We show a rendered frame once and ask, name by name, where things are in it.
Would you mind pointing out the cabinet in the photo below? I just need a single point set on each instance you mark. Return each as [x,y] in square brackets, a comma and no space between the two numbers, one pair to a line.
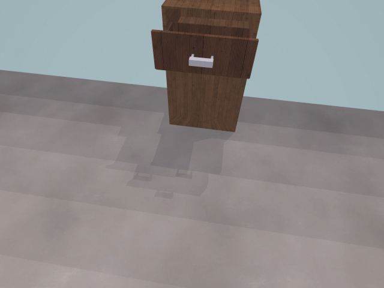
[201,100]

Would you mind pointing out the handle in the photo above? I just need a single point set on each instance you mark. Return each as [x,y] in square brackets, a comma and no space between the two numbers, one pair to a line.
[201,62]

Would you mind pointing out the drawer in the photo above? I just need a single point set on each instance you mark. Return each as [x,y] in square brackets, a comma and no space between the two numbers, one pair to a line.
[233,49]

